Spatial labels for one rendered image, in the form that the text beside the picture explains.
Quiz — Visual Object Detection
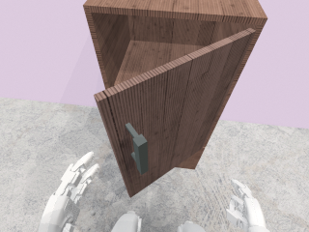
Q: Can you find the robot left thigh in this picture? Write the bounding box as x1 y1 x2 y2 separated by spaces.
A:
111 214 142 232

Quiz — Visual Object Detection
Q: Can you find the right robot hand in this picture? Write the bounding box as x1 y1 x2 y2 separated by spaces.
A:
226 179 267 232

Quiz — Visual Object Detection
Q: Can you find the left robot hand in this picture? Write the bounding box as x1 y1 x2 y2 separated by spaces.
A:
38 151 99 232

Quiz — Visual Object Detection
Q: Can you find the handle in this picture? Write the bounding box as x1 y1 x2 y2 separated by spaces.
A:
126 123 149 175

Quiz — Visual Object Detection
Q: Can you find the cupboard door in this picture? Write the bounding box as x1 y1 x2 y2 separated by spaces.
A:
94 28 256 198

